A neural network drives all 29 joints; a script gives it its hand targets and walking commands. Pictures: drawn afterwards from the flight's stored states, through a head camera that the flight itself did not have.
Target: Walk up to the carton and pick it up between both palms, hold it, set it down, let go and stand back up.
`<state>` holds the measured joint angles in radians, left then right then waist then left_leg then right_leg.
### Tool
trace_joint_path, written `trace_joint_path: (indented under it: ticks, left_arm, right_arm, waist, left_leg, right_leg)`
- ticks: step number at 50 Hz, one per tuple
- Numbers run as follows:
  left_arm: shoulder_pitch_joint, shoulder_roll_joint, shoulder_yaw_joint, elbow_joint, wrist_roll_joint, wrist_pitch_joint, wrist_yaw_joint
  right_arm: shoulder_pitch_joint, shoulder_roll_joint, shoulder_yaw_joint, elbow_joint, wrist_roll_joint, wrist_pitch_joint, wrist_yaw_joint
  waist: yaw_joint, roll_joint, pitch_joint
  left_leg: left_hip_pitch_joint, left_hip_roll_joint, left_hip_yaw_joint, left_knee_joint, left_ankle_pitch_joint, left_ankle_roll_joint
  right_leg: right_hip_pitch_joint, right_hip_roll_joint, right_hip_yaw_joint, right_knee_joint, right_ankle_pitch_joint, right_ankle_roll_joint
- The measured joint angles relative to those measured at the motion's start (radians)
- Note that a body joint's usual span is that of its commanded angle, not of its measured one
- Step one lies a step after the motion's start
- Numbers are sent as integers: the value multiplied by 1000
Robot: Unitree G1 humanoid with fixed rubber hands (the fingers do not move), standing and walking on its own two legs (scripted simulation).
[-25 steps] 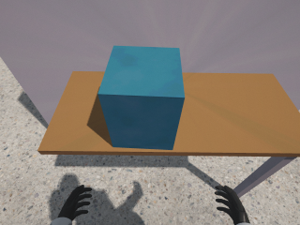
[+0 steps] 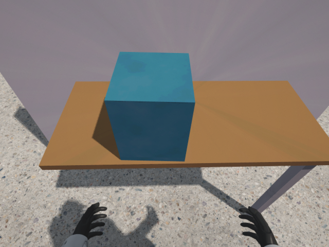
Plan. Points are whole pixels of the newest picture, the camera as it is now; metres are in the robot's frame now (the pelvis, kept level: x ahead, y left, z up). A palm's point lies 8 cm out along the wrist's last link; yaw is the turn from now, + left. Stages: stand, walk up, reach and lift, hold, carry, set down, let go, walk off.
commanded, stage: let go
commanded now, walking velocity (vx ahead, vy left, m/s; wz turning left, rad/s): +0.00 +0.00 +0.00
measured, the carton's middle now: (153, 108) +0.48 +0.06 +0.05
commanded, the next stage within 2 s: stand in 0.18 s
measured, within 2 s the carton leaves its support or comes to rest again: neither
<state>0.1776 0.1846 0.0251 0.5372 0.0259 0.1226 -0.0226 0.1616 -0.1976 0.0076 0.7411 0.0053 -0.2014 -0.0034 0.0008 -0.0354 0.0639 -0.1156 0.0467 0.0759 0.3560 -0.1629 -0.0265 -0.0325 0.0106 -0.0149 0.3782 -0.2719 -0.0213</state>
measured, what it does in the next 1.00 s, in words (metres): shifts its weight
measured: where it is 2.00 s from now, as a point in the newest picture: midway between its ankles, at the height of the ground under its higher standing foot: outside the picture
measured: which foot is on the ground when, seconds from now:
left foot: down 0.00-1.00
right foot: down 0.00-1.00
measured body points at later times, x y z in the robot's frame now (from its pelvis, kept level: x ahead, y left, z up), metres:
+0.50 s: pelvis -0.01 +0.02 -0.01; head -0.04 +0.02 +0.44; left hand +0.10 +0.28 -0.11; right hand +0.10 -0.24 -0.12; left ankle +0.02 +0.14 -0.74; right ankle -0.04 -0.10 -0.74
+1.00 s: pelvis -0.05 +0.03 -0.01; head -0.07 +0.04 +0.44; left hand -0.01 +0.29 -0.14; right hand -0.01 -0.23 -0.14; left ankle +0.02 +0.14 -0.74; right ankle -0.04 -0.10 -0.74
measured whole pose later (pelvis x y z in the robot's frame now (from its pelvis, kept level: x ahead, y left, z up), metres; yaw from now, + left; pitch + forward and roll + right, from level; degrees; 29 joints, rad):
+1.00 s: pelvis -0.05 +0.03 -0.01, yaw +1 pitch -3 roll -1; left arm 0.43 0.26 0.00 0.75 0.02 -0.03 0.00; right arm 0.38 -0.25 -0.01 0.84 -0.01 -0.02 0.00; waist -0.01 0.00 0.01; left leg -0.29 0.02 0.07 0.50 -0.15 0.02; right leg -0.19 -0.02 -0.02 0.51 -0.26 0.02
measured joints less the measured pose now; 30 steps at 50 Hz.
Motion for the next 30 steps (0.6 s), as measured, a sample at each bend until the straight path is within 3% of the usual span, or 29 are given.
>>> trace_joint_path:
  ticks: [12,19,30]
  left_arm:
    - [-1,11,-16,-4,-15,-7,26]
    - [76,45,-5,73,-6,-129,15]
    - [190,80,3,138,-10,-154,17]
  right_arm:
    - [13,9,-24,-25,-13,26,20]
    - [72,-21,-34,1,-24,126,-6]
    - [172,-51,-35,53,-25,165,7]
  waist:
    - [5,-10,5]
    - [5,13,-72]
    - [1,31,-91]
  left_leg:
    - [-34,-3,5,25,0,7]
    - [-92,1,-1,105,-42,17]
    - [-104,-11,-10,137,-49,30]
  right_leg:
    - [-38,-4,6,31,-1,5]
    - [-76,-4,0,74,-26,13]
    - [-79,-15,-8,96,-30,25]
